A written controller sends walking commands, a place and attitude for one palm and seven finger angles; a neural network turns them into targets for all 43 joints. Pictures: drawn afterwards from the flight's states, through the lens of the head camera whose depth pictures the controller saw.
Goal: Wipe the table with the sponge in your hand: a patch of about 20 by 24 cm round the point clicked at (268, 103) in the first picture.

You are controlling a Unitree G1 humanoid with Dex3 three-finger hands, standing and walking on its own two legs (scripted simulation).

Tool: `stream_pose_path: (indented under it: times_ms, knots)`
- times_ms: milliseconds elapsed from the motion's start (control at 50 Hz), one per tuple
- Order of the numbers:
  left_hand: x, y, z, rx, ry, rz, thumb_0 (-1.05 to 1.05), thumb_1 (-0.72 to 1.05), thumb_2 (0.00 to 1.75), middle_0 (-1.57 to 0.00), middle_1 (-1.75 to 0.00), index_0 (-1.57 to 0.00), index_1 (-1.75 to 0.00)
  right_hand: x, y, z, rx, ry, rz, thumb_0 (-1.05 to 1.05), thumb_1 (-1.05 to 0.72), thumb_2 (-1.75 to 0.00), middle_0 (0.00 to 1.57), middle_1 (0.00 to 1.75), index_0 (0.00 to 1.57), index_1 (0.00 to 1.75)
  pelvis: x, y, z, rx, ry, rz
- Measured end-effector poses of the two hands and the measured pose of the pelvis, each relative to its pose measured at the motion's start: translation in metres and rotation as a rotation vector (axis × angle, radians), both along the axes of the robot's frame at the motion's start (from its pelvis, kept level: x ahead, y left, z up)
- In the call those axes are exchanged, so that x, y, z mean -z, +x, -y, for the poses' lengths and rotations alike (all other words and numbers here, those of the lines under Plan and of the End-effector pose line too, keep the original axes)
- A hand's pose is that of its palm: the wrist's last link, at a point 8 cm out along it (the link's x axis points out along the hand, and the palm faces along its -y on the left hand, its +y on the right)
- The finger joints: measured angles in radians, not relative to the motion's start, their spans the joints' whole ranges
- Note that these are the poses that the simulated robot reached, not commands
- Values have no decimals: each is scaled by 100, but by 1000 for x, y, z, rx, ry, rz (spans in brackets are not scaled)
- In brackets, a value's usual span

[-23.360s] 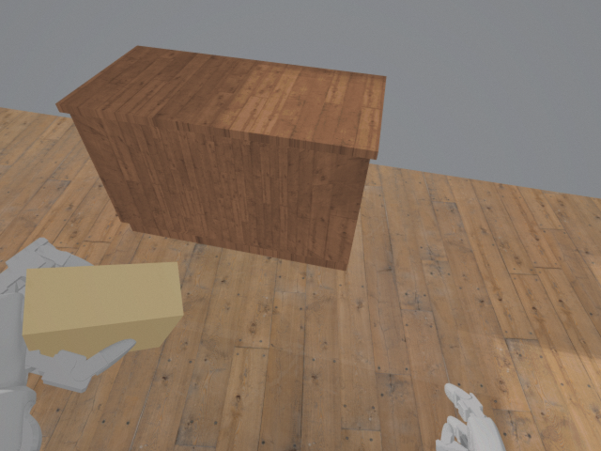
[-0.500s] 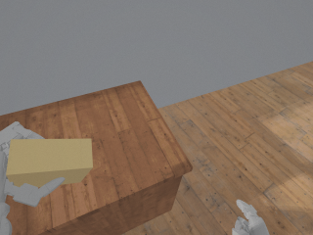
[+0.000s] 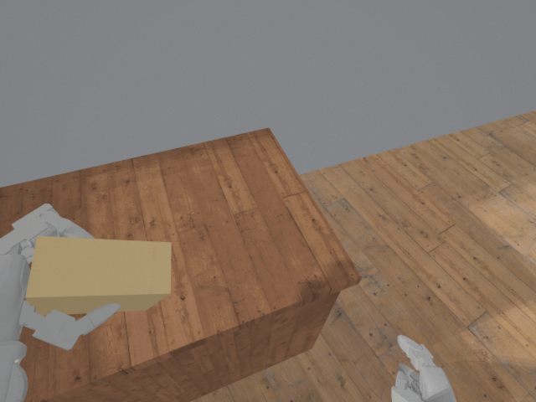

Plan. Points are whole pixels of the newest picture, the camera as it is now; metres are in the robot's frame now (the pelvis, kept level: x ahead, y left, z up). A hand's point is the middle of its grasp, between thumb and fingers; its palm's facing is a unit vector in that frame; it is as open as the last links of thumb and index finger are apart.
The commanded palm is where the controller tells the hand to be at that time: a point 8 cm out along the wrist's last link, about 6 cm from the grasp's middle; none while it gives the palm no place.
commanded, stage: come to a stop and stand still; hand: left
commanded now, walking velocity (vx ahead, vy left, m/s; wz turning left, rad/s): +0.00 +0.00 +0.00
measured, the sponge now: (121, 280) +0.23 +0.20 +0.12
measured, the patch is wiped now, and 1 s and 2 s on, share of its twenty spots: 0.00 0.00 0.00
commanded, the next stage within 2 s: look again from close up in 0.60 s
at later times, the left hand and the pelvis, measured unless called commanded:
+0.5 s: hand (3, 255) +0.23 +0.32 +0.15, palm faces +0.34 -0.84 -0.41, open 9.8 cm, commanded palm +0.17 +0.34 +0.18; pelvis +0.01 +0.07 +0.00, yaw +0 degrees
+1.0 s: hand (0, 284) +0.20 +0.30 +0.15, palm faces +0.36 -0.85 -0.39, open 9.8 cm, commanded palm +0.14 +0.33 +0.18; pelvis -0.02 +0.05 +0.00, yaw -1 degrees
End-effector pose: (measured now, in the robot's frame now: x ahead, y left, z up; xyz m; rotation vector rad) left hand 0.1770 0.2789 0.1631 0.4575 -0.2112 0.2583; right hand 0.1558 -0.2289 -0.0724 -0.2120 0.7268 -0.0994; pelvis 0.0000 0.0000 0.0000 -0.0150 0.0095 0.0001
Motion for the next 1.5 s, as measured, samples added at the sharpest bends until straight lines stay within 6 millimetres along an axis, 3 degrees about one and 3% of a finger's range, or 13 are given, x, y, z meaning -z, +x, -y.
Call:
stream_pose_path:
  times_ms: [80, 180, 340, 480, 660, 920, 1320, 1380, 1420, 1460, 1500]
  knots:
    - [7, -6, -28, -49, -9, 6, -1, -47, 103, -76, -135, -77, -135, -1, -10, -16, -24, -42, -36, 1, -90, -90, 20, 30, 20, 30, -1, -1, -14, -12, -4, 7]
    - [-7, -1, -57, -96, 8, 104, -1, -47, 103, -76, -135, -77, -135, -5, -3, -41, -62, -42, -9, 1, -90, -90, 20, 30, 20, 30, 0, -1, -31, -17, -1, 15]
    - [-9, 11, -69, -34, 14, 131, -1, -47, 103, -75, -135, -76, -135, -14, 21, -79, -92, -10, 60, 1, -90, -90, 20, 30, 20, 30, 0, 6, -55, -8, -7, 9]
    - [-6, 13, -77, -16, 39, 83, -1, -47, 103, -76, -135, -77, -135, -15, 29, -92, -104, -7, 62, 1, -90, -90, 20, 30, 21, 30, 1, 6, -65, 7, 3, 13]
    - [-11, 5, -77, -19, 35, 70, -1, -47, 103, -76, -135, -77, -135, -9, 12, -83, -71, -11, 19, 1, -90, -90, 20, 30, 21, 30, 0, -5, -67, 9, -18, 13]
    - [-3, -18, -67, -49, 9, 53, -1, -47, 103, -76, -135, -77, -135, -8, -20, -57, -11, -44, -1, 1, -90, -90, 20, 30, 20, 30, -1, -20, -57, 9, -15, 25]
    - [-5, -16, -40, -49, -11, 53, -1, -47, 104, -76, -135, -77, -135, -10, -14, -38, -15, -27, 32, 1, -90, -90, 20, 30, 20, 30, -3, -18, -34, 10, -13, 19]
    - [-36, 1, -58, -52, 191, 153, -1, -48, 104, -76, -135, -77, -134, -4, -14, -36, -81, -50, 7, 1, -90, -90, 20, 30, 20, 30, 2, -25, -27, -12, -18, 9]
    - [-56, 10, -72, -96, 207, 237, -1, -48, 104, -76, -134, -77, -134, 2, -14, -35, -99, -33, -15, 1, -90, -90, 20, 30, 20, 30, 4, -28, -25, -12, -13, 8]
    - [-63, 12, -72, -109, 178, 272, -1, -47, 104, -76, -135, -77, -135, 4, -15, -34, -74, 3, -13, 1, -90, -90, 20, 30, 20, 30, 4, -26, -26, 10, -9, 4]
    - [-57, 12, -58, -73, 141, 241, -1, -47, 104, -75, -135, -76, -135, 4, -17, -33, -36, 34, 0, 1, -90, -90, 20, 30, 20, 30, 3, -20, -29, 30, -6, 0]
